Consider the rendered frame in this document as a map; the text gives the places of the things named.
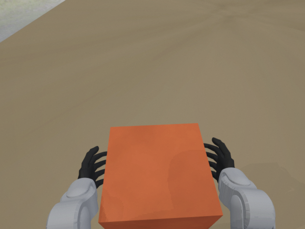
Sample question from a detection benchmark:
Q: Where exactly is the carton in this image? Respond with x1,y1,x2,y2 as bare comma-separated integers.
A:
98,123,223,229

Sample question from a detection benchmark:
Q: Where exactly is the robot left forearm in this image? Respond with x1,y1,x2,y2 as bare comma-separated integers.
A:
46,178,99,229

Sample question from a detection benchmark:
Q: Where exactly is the robot right hand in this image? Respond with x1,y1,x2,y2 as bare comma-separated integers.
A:
204,137,235,182

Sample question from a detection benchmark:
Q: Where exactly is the robot right forearm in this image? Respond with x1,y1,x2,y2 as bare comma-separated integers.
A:
218,167,275,229

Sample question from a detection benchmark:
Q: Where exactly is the robot left hand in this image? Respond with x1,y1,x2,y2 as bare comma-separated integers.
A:
78,146,107,188

